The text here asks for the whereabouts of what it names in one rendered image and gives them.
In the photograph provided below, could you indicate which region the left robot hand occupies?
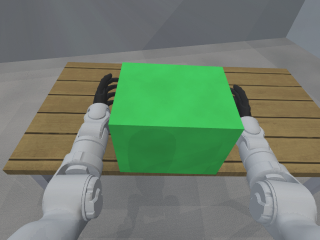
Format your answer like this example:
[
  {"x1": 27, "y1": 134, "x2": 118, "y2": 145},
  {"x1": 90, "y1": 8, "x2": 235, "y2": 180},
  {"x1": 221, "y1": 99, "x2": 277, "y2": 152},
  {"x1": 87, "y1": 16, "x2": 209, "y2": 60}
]
[{"x1": 93, "y1": 73, "x2": 119, "y2": 106}]

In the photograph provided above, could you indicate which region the table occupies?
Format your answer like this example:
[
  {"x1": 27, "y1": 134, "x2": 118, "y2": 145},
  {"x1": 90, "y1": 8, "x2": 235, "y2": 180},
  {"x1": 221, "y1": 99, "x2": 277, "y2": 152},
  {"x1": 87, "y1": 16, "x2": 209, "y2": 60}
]
[{"x1": 3, "y1": 62, "x2": 320, "y2": 195}]

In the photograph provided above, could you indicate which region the left robot upper arm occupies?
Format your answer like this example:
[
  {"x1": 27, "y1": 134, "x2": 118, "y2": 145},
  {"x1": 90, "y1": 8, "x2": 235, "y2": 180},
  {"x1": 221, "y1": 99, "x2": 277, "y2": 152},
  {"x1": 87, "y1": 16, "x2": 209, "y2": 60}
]
[{"x1": 7, "y1": 174, "x2": 103, "y2": 240}]

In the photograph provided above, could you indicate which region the robot left forearm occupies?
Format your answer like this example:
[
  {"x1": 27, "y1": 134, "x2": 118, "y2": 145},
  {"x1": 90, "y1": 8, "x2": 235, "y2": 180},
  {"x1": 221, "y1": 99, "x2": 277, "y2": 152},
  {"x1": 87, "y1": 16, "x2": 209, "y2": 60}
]
[{"x1": 42, "y1": 103, "x2": 111, "y2": 214}]

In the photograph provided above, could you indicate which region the right robot upper arm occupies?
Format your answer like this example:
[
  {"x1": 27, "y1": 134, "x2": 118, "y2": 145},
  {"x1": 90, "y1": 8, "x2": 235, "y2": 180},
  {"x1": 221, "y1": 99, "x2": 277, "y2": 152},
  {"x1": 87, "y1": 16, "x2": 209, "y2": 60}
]
[{"x1": 249, "y1": 179, "x2": 320, "y2": 240}]

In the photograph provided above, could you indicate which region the carton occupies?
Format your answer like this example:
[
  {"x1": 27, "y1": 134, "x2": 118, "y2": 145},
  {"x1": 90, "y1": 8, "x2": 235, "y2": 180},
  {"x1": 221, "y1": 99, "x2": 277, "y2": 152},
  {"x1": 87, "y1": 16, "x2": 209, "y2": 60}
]
[{"x1": 108, "y1": 62, "x2": 244, "y2": 175}]

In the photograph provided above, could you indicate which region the robot right forearm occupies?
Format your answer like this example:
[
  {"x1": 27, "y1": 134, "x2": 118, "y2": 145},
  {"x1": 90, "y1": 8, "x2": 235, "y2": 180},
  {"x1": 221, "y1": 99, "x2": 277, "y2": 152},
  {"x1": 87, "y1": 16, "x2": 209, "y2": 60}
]
[{"x1": 235, "y1": 116, "x2": 317, "y2": 221}]

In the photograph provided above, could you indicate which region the right robot hand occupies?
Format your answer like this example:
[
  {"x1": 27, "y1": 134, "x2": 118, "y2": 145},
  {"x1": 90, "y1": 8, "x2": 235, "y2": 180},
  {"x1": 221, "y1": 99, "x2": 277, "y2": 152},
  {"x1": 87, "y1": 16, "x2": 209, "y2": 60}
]
[{"x1": 230, "y1": 84, "x2": 252, "y2": 117}]

